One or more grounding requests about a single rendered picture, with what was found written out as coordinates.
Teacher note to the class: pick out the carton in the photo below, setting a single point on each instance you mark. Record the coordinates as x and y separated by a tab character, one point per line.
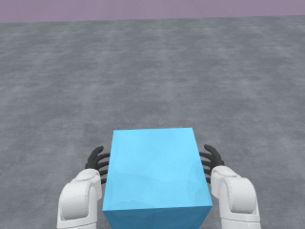
155	180

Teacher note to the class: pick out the robot left forearm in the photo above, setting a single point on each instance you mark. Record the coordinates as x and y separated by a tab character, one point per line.
77	205

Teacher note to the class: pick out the robot right forearm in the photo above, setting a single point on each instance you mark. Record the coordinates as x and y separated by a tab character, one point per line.
238	207

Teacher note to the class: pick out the robot right hand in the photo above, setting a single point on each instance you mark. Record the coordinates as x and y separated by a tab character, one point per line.
215	159

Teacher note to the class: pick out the robot left hand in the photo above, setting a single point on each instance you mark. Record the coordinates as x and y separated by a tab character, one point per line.
94	159

